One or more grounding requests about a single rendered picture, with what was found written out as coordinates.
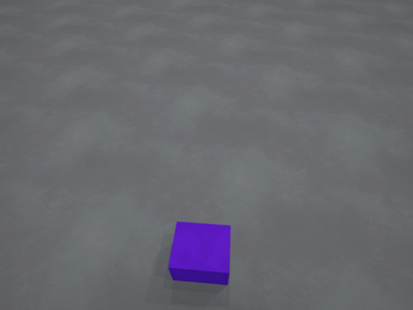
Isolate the carton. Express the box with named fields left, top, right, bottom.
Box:
left=168, top=222, right=231, bottom=285

